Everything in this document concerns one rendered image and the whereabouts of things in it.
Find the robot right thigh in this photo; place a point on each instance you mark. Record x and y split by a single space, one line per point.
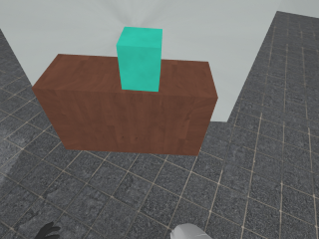
188 231

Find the pedestal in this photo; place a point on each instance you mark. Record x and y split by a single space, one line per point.
82 97

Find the robot left hand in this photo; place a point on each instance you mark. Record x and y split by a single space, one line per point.
46 230

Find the carton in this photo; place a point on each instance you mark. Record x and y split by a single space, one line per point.
139 58

